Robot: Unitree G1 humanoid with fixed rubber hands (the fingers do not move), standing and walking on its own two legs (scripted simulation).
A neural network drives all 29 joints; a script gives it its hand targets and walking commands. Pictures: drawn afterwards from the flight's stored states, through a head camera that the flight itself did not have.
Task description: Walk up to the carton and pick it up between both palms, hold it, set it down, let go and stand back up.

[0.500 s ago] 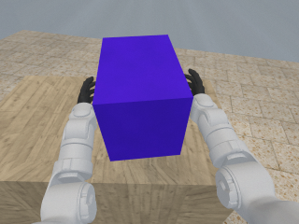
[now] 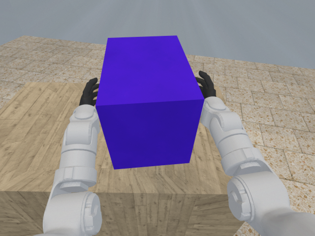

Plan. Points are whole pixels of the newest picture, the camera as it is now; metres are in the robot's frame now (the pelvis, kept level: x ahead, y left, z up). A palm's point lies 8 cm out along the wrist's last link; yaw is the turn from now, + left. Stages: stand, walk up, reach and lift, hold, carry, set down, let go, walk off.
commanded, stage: reach and lift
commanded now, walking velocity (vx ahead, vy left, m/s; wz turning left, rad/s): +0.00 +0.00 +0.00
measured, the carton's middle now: (147, 98) +0.45 +0.05 +0.15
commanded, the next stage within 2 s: hold in 0.02 s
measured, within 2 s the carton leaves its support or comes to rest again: neither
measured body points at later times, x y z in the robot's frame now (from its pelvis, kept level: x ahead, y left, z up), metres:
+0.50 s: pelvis +0.00 +0.00 +0.00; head -0.05 +0.02 +0.45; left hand +0.38 +0.19 +0.19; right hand +0.40 -0.11 +0.20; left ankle +0.06 +0.14 -0.74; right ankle +0.02 -0.11 -0.74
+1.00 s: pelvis +0.00 +0.00 +0.00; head -0.05 +0.02 +0.45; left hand +0.38 +0.19 +0.19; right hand +0.40 -0.11 +0.20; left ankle +0.06 +0.14 -0.74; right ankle +0.02 -0.11 -0.74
